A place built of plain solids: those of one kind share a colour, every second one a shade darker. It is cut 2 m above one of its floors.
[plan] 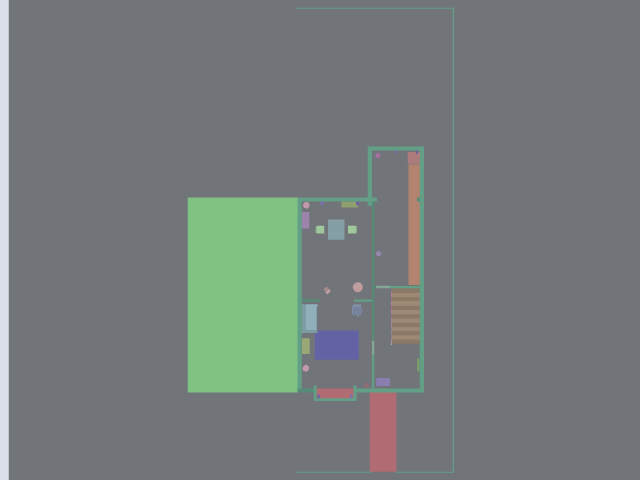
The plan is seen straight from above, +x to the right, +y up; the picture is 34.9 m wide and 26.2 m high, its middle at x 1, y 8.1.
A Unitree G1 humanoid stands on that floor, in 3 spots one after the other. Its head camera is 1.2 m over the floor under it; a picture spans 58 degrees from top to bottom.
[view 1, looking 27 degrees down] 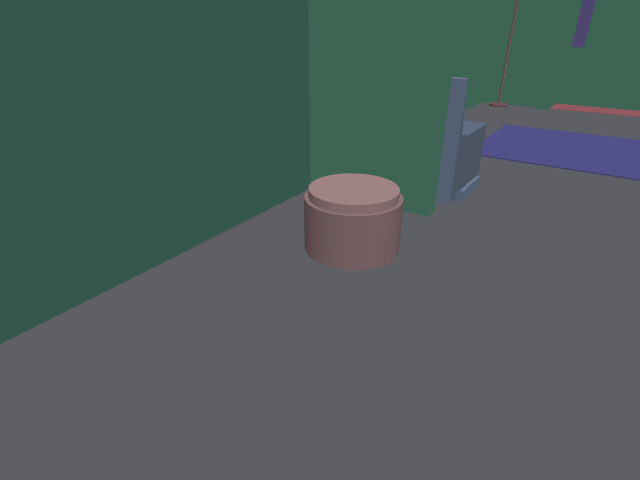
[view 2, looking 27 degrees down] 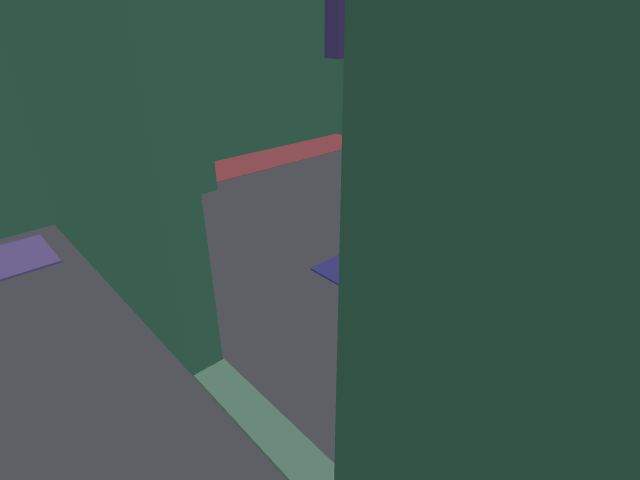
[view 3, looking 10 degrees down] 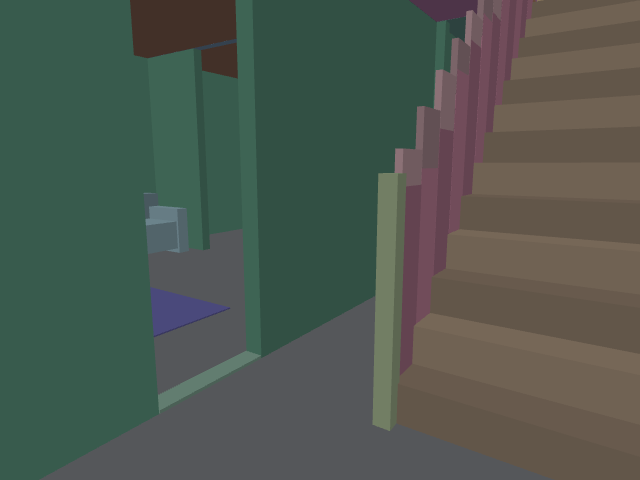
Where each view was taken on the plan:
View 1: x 1.95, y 7.51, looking -56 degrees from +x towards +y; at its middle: clutter_clutter_back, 2.32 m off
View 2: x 4.44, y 3.07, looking -133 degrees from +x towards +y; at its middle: ground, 2.64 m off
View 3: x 5.69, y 0.70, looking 124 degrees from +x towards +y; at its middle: wall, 3.13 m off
